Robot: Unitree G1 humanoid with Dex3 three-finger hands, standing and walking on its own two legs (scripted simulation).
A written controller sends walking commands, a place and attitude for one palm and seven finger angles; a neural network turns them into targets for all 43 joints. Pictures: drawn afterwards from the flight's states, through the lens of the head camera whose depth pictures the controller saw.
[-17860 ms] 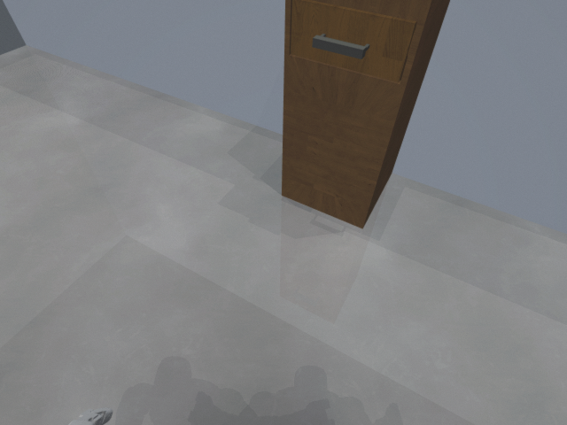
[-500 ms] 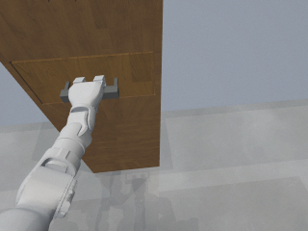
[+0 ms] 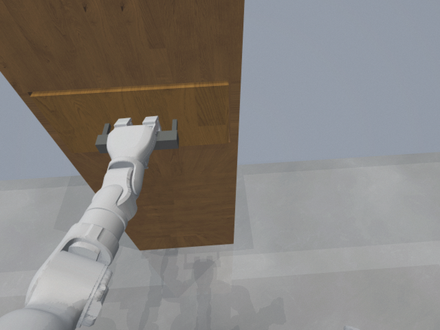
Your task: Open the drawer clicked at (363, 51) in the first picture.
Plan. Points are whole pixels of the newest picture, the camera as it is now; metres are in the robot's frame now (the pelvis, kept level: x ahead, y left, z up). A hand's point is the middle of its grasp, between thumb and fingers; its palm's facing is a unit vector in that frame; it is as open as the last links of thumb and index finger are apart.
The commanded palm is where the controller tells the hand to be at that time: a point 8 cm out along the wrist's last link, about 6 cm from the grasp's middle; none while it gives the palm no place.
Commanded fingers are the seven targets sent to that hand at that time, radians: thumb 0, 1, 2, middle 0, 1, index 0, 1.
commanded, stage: pull the drawer open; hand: left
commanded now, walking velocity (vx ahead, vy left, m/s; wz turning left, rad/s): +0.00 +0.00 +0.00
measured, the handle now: (139, 133) +0.50 +0.17 +0.06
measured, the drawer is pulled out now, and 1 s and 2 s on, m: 0.01 0.03 0.08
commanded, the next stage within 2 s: none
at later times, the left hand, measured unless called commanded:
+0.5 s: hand (141, 160) +0.45 +0.16 +0.04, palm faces -0.03 -0.04 -1.00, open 6.3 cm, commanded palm +0.40 +0.16 +0.10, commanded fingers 0.00 0.90 0.90 -0.40 -1.35 -0.40 -1.35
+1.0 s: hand (140, 169) +0.42 +0.16 +0.04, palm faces -0.03 -0.05 -1.00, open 6.4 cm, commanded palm +0.40 +0.17 +0.10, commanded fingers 0.00 0.90 0.90 -0.40 -1.35 -0.40 -1.35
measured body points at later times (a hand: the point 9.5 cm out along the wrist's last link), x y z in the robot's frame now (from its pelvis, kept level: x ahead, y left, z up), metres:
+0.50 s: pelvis -0.01 +0.00 +0.00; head +0.05 -0.02 +0.45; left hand +0.44 +0.16 +0.09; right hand +0.01 -0.27 -0.14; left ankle -0.02 +0.08 -0.72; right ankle -0.06 -0.08 -0.72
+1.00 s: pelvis +0.00 +0.00 +0.00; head +0.04 -0.03 +0.45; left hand +0.42 +0.16 +0.09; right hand +0.13 -0.26 -0.13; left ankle -0.02 +0.09 -0.72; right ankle -0.06 -0.08 -0.72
